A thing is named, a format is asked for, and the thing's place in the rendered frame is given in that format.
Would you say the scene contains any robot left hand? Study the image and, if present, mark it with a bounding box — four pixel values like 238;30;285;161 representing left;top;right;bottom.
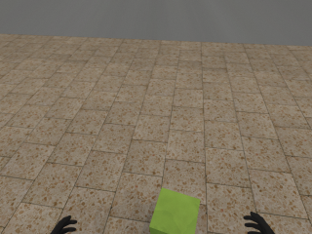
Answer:
50;215;77;234

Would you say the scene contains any robot right hand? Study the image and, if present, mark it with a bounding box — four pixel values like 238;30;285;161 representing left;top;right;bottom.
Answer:
243;212;275;234

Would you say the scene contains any carton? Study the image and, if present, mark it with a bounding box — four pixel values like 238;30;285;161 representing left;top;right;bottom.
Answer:
149;187;201;234

